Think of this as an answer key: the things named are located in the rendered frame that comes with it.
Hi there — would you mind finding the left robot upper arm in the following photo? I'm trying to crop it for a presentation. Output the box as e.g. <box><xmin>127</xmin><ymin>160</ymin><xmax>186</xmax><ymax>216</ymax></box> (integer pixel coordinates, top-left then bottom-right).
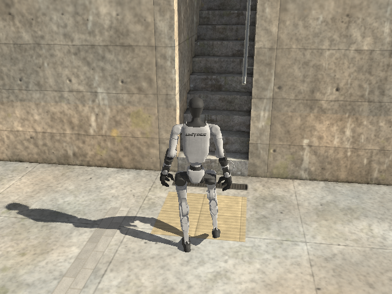
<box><xmin>167</xmin><ymin>124</ymin><xmax>183</xmax><ymax>158</ymax></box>

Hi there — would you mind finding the robot left hand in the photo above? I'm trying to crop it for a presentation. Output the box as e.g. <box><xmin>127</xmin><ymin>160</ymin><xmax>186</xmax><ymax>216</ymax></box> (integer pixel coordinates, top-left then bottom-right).
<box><xmin>160</xmin><ymin>172</ymin><xmax>174</xmax><ymax>187</ymax></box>

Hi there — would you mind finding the humanoid robot torso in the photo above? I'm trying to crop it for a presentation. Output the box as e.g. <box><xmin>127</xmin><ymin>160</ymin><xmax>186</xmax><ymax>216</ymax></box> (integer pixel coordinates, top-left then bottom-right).
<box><xmin>182</xmin><ymin>121</ymin><xmax>211</xmax><ymax>184</ymax></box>

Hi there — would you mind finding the left robot forearm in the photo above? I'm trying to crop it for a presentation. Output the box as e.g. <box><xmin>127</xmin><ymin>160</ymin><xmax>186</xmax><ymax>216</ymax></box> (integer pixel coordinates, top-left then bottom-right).
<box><xmin>161</xmin><ymin>149</ymin><xmax>173</xmax><ymax>175</ymax></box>

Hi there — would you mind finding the right robot forearm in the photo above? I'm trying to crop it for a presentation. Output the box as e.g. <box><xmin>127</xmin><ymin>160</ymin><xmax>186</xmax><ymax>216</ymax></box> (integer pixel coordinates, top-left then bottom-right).
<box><xmin>219</xmin><ymin>149</ymin><xmax>231</xmax><ymax>178</ymax></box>

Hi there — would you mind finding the robot right hand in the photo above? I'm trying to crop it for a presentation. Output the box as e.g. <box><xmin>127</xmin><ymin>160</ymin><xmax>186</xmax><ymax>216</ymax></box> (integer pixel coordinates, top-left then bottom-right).
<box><xmin>217</xmin><ymin>176</ymin><xmax>232</xmax><ymax>191</ymax></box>

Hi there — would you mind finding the right robot upper arm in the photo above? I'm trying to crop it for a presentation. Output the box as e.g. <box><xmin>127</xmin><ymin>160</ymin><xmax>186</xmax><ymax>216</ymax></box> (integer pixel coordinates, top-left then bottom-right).
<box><xmin>209</xmin><ymin>124</ymin><xmax>225</xmax><ymax>158</ymax></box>

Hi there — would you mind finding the robot right thigh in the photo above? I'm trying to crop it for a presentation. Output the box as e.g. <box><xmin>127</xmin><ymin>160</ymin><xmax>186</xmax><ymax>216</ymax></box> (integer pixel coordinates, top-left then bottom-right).
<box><xmin>204</xmin><ymin>170</ymin><xmax>216</xmax><ymax>200</ymax></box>

